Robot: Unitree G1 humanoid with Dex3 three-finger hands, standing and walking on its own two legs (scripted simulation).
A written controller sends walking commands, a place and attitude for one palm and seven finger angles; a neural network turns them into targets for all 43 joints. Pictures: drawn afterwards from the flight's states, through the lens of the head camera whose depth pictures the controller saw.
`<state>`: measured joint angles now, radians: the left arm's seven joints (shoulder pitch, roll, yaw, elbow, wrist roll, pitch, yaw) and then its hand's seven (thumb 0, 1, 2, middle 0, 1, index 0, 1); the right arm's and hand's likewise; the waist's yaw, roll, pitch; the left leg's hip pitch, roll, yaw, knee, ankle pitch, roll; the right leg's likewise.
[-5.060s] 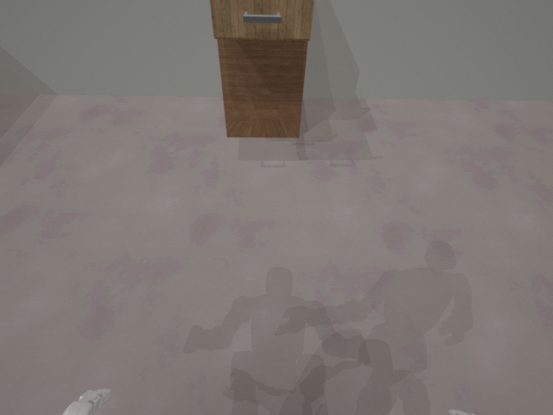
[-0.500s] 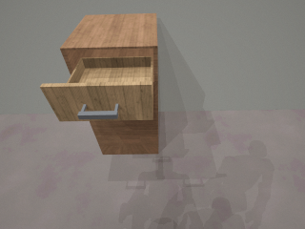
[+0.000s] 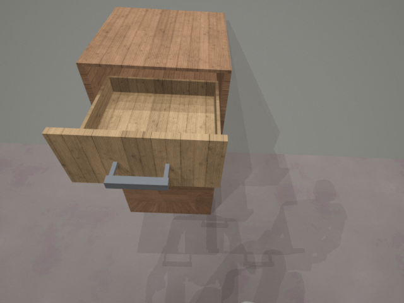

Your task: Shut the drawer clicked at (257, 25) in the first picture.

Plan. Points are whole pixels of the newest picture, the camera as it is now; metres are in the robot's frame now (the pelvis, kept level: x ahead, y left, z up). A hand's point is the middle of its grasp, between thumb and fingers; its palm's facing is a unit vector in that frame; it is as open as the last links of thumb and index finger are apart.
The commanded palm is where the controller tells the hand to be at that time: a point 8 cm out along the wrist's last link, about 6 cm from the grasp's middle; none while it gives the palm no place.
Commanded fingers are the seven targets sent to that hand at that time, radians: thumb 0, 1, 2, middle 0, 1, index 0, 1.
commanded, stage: come to a stop and stand still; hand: left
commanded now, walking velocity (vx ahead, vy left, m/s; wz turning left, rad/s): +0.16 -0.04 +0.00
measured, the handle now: (139, 175) +0.37 +0.18 +0.01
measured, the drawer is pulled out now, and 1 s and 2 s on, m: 0.28 0.28 0.28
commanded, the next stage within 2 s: look again from close up in 1.34 s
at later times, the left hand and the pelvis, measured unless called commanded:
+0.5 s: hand out of the picture +0.10 +0.16 -0.17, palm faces +0.08 -0.97 -0.21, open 7.3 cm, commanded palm none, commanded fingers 0.00 0.90 0.90 -0.20 -0.30 -0.20 -0.30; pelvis +0.02 -0.02 -0.01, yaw +2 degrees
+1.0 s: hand out of the picture -0.06 +0.16 -0.17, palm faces +0.05 -0.98 -0.20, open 7.4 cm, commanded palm none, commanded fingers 0.00 0.90 0.90 -0.20 -0.30 -0.20 -0.30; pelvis -0.04 +0.00 +0.00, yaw +0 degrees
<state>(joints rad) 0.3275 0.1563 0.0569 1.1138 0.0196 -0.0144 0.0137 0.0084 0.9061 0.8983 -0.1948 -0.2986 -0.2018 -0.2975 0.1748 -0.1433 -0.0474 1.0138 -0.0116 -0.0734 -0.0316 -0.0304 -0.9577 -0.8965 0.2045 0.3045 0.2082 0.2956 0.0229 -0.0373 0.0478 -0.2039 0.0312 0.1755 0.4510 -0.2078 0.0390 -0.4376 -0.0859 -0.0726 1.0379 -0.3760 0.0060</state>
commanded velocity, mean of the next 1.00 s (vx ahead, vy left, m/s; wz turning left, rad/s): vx -0.06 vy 0.04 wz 0.00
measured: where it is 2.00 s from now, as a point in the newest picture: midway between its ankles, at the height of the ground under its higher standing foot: outside the picture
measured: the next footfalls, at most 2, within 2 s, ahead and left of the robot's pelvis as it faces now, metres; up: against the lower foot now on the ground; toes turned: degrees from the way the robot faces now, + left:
right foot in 0.18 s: +0.13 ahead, -0.13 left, +0.00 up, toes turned -5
left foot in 0.52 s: +0.05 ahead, +0.10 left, +0.00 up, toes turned +6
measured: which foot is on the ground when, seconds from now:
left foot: down 0.00-0.28, up 0.30-0.50, down 0.52-1.00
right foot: up 0.00-0.16, down 0.18-0.56, up 0.58-0.82, down 0.84-1.00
